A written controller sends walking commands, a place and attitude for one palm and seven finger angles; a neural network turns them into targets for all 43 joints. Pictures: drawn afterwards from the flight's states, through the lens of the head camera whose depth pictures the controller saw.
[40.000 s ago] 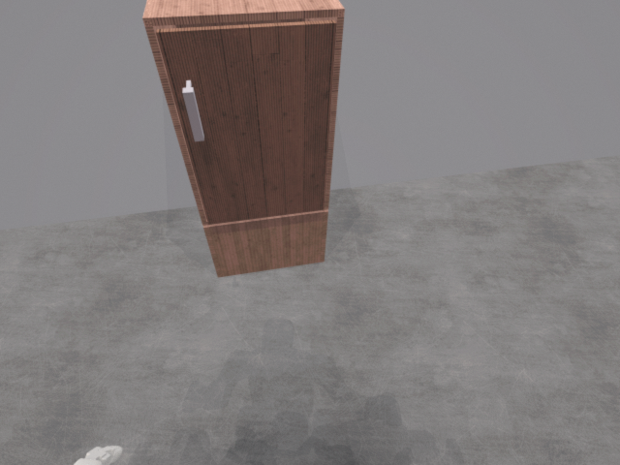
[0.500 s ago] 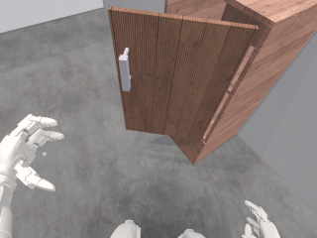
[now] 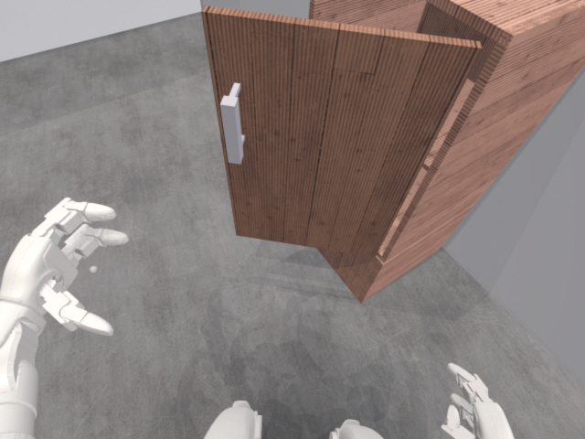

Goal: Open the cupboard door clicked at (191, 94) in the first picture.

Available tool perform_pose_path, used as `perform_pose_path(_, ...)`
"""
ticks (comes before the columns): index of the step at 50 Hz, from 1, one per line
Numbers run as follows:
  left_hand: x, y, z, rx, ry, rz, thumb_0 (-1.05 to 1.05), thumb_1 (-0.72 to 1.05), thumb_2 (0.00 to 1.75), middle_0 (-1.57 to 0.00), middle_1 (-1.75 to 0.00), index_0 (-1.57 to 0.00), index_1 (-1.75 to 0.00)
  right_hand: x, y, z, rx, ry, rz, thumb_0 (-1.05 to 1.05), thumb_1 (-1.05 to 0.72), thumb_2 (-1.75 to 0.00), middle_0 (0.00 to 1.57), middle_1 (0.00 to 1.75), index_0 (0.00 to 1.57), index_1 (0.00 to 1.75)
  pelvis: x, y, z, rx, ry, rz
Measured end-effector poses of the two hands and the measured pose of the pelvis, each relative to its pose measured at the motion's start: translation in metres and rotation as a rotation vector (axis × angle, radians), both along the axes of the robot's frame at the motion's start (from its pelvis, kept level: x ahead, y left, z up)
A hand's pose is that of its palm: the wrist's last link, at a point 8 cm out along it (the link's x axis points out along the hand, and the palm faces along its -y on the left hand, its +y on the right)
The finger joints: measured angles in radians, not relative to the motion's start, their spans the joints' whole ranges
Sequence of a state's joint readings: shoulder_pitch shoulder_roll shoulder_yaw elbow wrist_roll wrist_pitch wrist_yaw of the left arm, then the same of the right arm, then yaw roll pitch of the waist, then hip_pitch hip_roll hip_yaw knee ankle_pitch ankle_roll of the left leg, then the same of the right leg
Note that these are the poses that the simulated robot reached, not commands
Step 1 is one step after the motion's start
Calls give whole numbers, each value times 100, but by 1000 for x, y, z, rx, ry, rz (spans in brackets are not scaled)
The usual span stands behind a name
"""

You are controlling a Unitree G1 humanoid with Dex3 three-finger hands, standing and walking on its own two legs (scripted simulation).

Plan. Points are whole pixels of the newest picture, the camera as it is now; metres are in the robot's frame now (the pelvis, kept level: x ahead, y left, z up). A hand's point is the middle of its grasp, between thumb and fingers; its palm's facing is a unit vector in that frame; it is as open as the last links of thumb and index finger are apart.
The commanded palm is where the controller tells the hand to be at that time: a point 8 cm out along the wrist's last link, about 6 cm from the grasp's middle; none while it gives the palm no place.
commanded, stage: move the hooked fingers beside the handle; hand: left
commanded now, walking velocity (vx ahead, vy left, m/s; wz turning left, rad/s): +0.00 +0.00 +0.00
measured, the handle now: (235, 124) +0.60 +0.14 +0.05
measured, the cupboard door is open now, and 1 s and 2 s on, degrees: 47 47 47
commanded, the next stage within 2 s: none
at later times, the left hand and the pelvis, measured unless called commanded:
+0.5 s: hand (138, 217) +0.38 +0.24 +0.06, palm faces -0.10 -0.99 -0.02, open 14.0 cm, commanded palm +0.37 +0.29 +0.06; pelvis +0.00 +0.00 +0.00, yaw -1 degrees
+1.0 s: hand (167, 171) +0.47 +0.22 +0.06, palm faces -0.10 -0.99 -0.02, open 14.0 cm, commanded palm +0.46 +0.26 +0.05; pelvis +0.00 +0.00 -0.02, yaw -2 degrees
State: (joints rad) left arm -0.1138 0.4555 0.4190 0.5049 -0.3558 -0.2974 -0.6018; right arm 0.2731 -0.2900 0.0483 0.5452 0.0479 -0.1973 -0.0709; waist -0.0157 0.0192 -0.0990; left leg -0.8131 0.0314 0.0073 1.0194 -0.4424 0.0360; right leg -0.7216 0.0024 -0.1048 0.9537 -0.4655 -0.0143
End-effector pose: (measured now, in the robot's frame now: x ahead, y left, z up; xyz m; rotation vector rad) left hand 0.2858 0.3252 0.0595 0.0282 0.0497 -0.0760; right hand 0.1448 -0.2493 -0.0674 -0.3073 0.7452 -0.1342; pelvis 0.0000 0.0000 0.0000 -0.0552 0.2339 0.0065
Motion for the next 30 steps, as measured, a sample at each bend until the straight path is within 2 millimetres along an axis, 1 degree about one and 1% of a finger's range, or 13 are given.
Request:
perform_pose_path(5,22,-12,2,1,-15,-36,-1,-50,30,-30,-120,-30,-120,-7,-4,-4,-8,28,-23,1,-90,-89,20,30,21,30,0,0,-1,1,8,-2)
perform_pose_path(11,45,-24,4,-2,-10,-49,-1,-49,30,-30,-120,-30,-120,-22,-8,-6,2,70,-62,1,-90,-89,20,30,21,30,2,0,0,8,17,-15)
perform_pose_path(22,72,-29,4,3,-18,-24,-1,-49,30,-30,-120,-30,-120,-50,-15,-17,6,187,-114,1,-91,-89,20,30,21,30,5,-1,0,12,34,-25)
perform_pose_path(30,99,-37,1,-3,-11,-31,-1,-50,30,-30,-120,-30,-120,-64,-19,-24,-5,251,-141,1,-91,-89,20,30,21,30,3,-2,-3,10,51,-25)
